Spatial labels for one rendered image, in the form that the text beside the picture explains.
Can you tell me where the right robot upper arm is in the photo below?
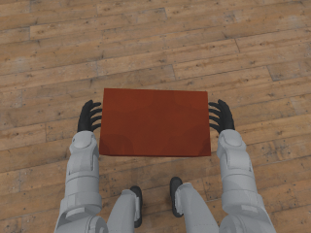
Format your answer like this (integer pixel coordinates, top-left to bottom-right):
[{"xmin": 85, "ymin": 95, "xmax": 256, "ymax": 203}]
[{"xmin": 219, "ymin": 214, "xmax": 276, "ymax": 233}]

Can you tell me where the robot left hand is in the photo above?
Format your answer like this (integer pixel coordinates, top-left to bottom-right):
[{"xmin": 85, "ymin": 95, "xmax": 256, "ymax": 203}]
[{"xmin": 77, "ymin": 100, "xmax": 102, "ymax": 133}]

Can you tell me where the left robot foot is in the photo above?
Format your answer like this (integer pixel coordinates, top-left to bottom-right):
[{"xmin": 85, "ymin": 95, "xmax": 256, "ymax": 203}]
[{"xmin": 130, "ymin": 185, "xmax": 143, "ymax": 228}]

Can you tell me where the robot right forearm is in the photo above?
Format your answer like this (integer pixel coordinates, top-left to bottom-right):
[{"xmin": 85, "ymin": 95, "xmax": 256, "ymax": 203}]
[{"xmin": 216, "ymin": 129, "xmax": 276, "ymax": 232}]

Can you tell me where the robot right hand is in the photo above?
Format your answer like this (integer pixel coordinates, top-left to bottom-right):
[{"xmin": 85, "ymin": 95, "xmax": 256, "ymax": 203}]
[{"xmin": 208, "ymin": 99, "xmax": 235, "ymax": 135}]

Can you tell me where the robot left forearm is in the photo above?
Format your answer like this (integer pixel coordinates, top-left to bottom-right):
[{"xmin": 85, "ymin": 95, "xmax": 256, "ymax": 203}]
[{"xmin": 53, "ymin": 130, "xmax": 102, "ymax": 233}]

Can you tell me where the left robot upper arm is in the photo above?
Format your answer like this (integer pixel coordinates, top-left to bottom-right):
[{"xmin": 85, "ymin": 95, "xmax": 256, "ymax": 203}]
[{"xmin": 55, "ymin": 215, "xmax": 109, "ymax": 233}]

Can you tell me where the right robot thigh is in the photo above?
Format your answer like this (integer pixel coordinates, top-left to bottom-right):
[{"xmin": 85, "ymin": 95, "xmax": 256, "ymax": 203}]
[{"xmin": 175, "ymin": 187, "xmax": 220, "ymax": 233}]

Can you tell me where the carton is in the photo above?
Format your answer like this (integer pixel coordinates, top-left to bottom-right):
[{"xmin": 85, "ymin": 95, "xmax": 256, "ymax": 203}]
[{"xmin": 98, "ymin": 87, "xmax": 212, "ymax": 157}]

